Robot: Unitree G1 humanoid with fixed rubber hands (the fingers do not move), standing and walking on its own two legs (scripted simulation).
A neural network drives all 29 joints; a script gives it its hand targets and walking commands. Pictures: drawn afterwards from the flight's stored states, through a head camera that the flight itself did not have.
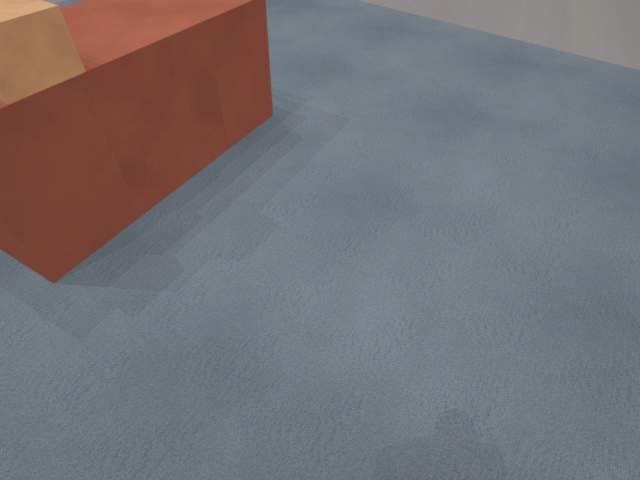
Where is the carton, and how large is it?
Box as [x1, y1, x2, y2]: [0, 0, 85, 104]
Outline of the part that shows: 0,0 0,100 8,104 85,71 58,5 41,0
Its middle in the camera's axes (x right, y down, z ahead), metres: -0.96 -0.59 +1.20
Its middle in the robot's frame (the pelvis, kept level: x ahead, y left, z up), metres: +1.34 +0.92 -0.02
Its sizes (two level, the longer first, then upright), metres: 0.277 0.264 0.200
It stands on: a pedestal, 0.66 m high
